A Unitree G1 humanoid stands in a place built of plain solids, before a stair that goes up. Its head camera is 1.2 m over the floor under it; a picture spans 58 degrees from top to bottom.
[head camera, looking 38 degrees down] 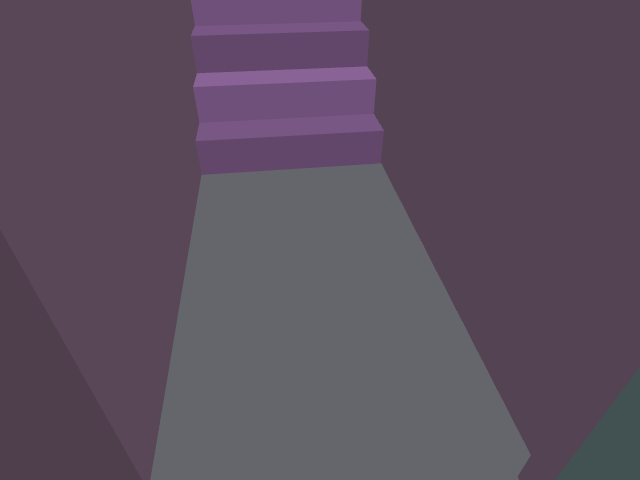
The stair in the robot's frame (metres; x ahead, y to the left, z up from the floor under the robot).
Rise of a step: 0.20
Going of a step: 0.25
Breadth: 1.03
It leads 8 degrees to the left of straight ahead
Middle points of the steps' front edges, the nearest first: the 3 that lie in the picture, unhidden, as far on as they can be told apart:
2.19 0.15 0.20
2.44 0.18 0.41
2.68 0.22 0.61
